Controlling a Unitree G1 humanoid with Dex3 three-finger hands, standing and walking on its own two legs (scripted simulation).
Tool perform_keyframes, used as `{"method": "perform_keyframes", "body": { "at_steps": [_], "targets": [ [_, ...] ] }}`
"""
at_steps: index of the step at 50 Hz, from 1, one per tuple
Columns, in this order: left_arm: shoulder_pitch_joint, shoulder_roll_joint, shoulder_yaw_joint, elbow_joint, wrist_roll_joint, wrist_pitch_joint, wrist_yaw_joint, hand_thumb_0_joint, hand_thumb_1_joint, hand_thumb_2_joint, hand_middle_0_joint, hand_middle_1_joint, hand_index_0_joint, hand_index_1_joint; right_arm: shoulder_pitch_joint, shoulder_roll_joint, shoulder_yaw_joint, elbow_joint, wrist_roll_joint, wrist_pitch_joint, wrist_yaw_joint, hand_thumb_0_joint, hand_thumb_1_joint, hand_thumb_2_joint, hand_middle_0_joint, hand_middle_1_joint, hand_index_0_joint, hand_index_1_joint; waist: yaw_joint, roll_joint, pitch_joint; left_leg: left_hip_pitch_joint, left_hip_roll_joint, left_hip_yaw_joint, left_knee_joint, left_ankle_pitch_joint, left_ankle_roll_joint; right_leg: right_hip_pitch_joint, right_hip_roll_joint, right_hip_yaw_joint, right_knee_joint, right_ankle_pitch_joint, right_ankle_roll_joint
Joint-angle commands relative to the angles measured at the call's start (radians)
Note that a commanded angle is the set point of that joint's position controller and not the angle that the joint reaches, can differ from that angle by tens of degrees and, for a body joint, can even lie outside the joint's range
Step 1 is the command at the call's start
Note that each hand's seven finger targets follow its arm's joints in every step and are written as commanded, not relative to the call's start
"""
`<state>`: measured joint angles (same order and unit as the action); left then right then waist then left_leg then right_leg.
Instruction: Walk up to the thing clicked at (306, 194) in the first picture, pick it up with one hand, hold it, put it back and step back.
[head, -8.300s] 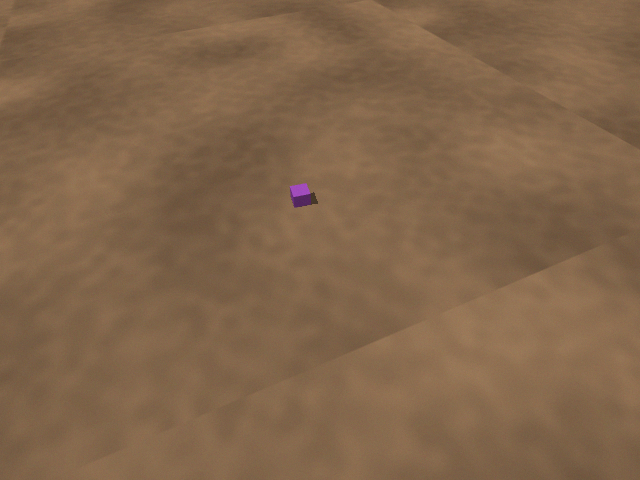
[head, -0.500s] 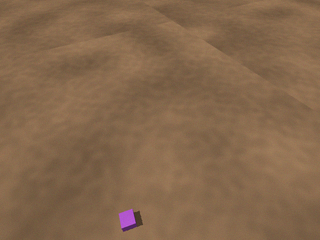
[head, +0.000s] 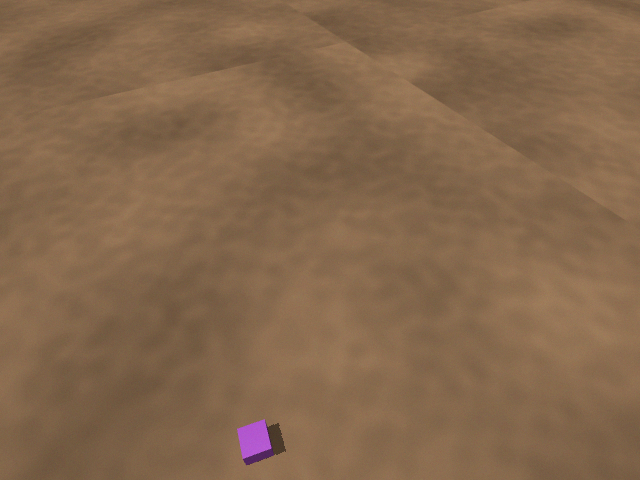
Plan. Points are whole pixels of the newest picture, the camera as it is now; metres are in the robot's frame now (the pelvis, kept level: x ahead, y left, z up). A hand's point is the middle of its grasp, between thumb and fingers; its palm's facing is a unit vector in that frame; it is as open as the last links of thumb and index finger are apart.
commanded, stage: stand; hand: left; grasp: from above
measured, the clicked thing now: (255, 442) +0.41 +0.23 -0.75
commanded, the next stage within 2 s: rise first in 0.60 s
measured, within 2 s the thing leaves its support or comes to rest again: neither
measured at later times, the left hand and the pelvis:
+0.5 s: hand out of the picture +0.07 +0.25 -0.16, palm faces -0.02 -0.94 -0.34, open 7.4 cm; pelvis +0.00 +0.00 +0.00, yaw +0 degrees
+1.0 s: hand out of the picture +0.15 +0.25 -0.18, palm faces -0.04 -0.94 -0.35, open 9.9 cm; pelvis -0.02 +0.00 -0.02, yaw +0 degrees
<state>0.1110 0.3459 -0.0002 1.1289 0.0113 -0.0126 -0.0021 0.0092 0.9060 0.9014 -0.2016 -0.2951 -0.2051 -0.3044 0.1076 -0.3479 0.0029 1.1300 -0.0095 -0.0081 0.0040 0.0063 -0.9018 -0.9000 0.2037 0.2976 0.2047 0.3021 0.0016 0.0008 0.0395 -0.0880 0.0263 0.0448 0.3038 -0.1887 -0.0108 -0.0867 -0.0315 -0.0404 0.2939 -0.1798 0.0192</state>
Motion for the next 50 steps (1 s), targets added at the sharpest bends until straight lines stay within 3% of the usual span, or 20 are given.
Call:
{"method": "perform_keyframes", "body": {
  "at_steps": [1, 19, 34, 35, 36, 37, 38, 39, 41, 43, 44, 46, 48, 50],
  "targets": [
    [-0.022, 0.219, 0.036, -0.055, 0.002, -0.018, 0.012, 0.0, 0.9, 0.9, -0.2, -0.3, -0.2, -0.301, -0.029, -0.214, -0.04, -0.061, -0.001, -0.025, -0.013, 0.0, -0.9, -0.9, 0.2, 0.3, 0.2, 0.3, 0.0, 0.006, -0.085, 0.02, 0.124, -0.099, -0.04, 0.207, 0.029, 0.019, -0.121, 0.097, -0.02, 0.207, -0.036],
    [-0.015, 0.21, 0.034, -0.053, 0.001, -0.016, 0.011, 0.0, 0.9, 0.9, -0.2, -0.3, -0.2, -0.301, -0.031, -0.215, -0.042, -0.062, -0.001, -0.022, -0.013, 0.0, -0.9, -0.9, 0.2, 0.3, 0.2, 0.3, 0.002, 0.004, -0.053, 0.01, 0.118, -0.1, -0.048, 0.153, 0.03, -0.001, -0.117, 0.097, -0.04, 0.157, -0.033],
    [-0.017, 0.221, 0.038, -0.056, 0.0, -0.018, 0.013, 0.0, 0.9, 0.9, -0.2, -0.3, -0.2, -0.301, -0.025, -0.211, -0.042, -0.063, -0.002, -0.024, -0.013, 0.0, -0.9, -0.9, 0.2, 0.3, 0.2, 0.3, 0.0, 0.003, -0.062, 0.011, 0.119, -0.102, -0.043, 0.179, 0.03, 0.014, -0.119, 0.097, -0.031, 0.181, -0.034],
    [-0.014, 0.215, 0.036, -0.054, 0.001, -0.018, 0.013, 0.0, 0.82, 0.945, -0.131, -0.38, -0.124, -0.381, -0.028, -0.214, -0.042, -0.062, -0.001, -0.023, -0.013, 0.0, -0.907, -0.902, 0.197, 0.298, 0.197, 0.298, 0.001, 0.006, -0.056, 0.013, 0.12, -0.104, -0.041, 0.175, 0.031, 0.007, -0.118, 0.097, -0.035, 0.172, -0.033],
    [-0.365, 0.057, 0.042, -0.405, -0.056, -0.108, 0.031, 0.0, 0.74, 0.899, -0.211, -0.46, -0.204, -0.461, -0.006, -0.052, 0.007, -0.338, 0.073, -0.069, -0.034, 0.0, -0.987, -0.954, 0.199, 0.3, 0.199, 0.3, -0.123, -0.005, 0.048, -0.128, -0.019, 0.006, 0.026, 0.028, 0.024, -0.236, 0.031, 0.015, 0.038, 0.08, -0.023],
    [-0.482, 0.098, 0.055, -0.319, -0.052, -0.099, 0.037, 0.0, 0.66, 0.901, -0.257, -0.54, -0.247, -0.541, 0.041, -0.081, 0.001, -0.285, 0.072, -0.067, -0.045, 0.0, -1.047, -0.944, 0.198, 0.3, 0.199, 0.3, -0.095, -0.015, -0.002, -0.122, -0.024, 0.004, 0.046, -0.003, 0.026, -0.192, 0.028, 0.006, 0.05, 0.04, -0.023],
    [-0.327, 0.152, 0.093, -0.156, -0.036, -0.06, 0.041, 0.0, 0.58, 0.927, -0.241, -0.62, -0.226, -0.621, 0.07, -0.106, -0.012, -0.278, 0.067, -0.055, -0.05, 0.0, -1.047, -0.946, 0.198, 0.3, 0.199, 0.3, -0.085, -0.037, -0.003, -0.153, -0.029, 0.004, 0.071, -0.03, 0.028, -0.204, 0.033, -0.003, 0.064, -0.001, -0.03],
    [-0.229, 0.184, 0.122, -0.078, -0.027, -0.036, 0.031, 0.0, 0.5, 0.909, -0.223, -0.7, -0.219, -0.701, 0.086, -0.112, -0.024, -0.302, 0.071, -0.042, -0.05, 0.0, -1.036, -0.935, 0.198, 0.3, 0.199, 0.3, -0.042, -0.034, -0.002, -0.196, -0.027, 0.007, 0.1, -0.001, 0.025, -0.208, 0.036, -0.011, 0.093, 0.003, -0.034],
    [-0.322, 0.274, 0.167, -0.146, 0.01, -0.044, 0.018, 0.0, 0.34, 0.877, -0.187, -0.838, -0.211, -0.811, 0.126, -0.11, -0.053, -0.334, 0.057, -0.047, -0.063, 0.0, -1.023, -0.929, 0.199, 0.3, 0.199, 0.3, -0.03, -0.022, -0.159, -0.193, -0.032, 0.001, 0.169, 0.056, 0.026, -0.205, 0.027, 0.004, 0.156, 0.068, -0.03],
    [-0.155, 0.228, 0.181, -0.043, 0.065, -0.018, -0.013, 0.0, 0.18, 0.861, -0.155, -0.948, -0.201, -0.899, 0.165, -0.105, -0.077, -0.36, 0.035, -0.054, -0.049, 0.0, -1.024, -0.928, 0.198, 0.3, 0.199, 0.3, -0.028, -0.002, -0.221, -0.251, -0.035, -0.009, 0.253, 0.111, 0.02, -0.235, 0.028, 0.004, 0.246, 0.124, -0.035],
    [-0.085, 0.231, 0.205, -0.047, 0.092, -0.008, -0.023, 0.0, 0.1, 0.898, -0.127, -0.974, -0.166, -0.933, 0.174, -0.104, -0.089, -0.382, 0.026, -0.056, -0.042, 0.0, -1.01, -0.924, 0.199, 0.3, 0.199, 0.3, 0.012, 0.02, -0.259, -0.274, -0.038, -0.013, 0.28, 0.144, 0.012, -0.233, 0.029, 0.002, 0.276, 0.134, -0.041],
    [-0.043, 0.238, 0.222, -0.169, 0.117, 0.016, -0.022, 0.0, -0.06, 0.918, -0.128, -0.992, -0.158, -0.96, 0.165, -0.089, -0.097, -0.451, 0.032, -0.056, -0.04, 0.0, -0.994, -0.92, 0.199, 0.3, 0.2, 0.3, 0.045, 0.081, -0.37, -0.233, -0.047, -0.008, 0.283, 0.184, 0.002, -0.183, 0.027, 0.007, 0.284, 0.159, -0.046],
    [-0.059, 0.172, 0.177, -0.199, 0.134, 0.065, -0.01, 0.0, -0.22, 0.959, -0.111, -1.015, -0.127, -0.997, 0.13, -0.07, -0.087, -0.488, 0.037, -0.058, -0.036, 0.0, -0.982, -0.918, 0.2, 0.3, 0.2, 0.3, 0.028, 0.061, -0.283, -0.306, -0.044, -0.011, 0.287, 0.132, 0.001, -0.239, 0.032, 0.0, 0.281, 0.105, -0.045],
    [-0.142, 0.206, 0.186, -0.256, 0.155, 0.103, 0.007, 0.0, -0.38, 0.971, -0.126, -0.996, -0.127, -0.993, 0.1, -0.076, -0.089, -0.527, 0.038, -0.063, -0.034, 0.0, -0.976, -0.918, 0.2, 0.3, 0.2, 0.3, 0.011, 0.047, -0.252, -0.349, -0.034, -0.023, 0.317, 0.085, 0.004, -0.307, 0.036, -0.007, 0.301, 0.046, -0.044]
  ]
}}
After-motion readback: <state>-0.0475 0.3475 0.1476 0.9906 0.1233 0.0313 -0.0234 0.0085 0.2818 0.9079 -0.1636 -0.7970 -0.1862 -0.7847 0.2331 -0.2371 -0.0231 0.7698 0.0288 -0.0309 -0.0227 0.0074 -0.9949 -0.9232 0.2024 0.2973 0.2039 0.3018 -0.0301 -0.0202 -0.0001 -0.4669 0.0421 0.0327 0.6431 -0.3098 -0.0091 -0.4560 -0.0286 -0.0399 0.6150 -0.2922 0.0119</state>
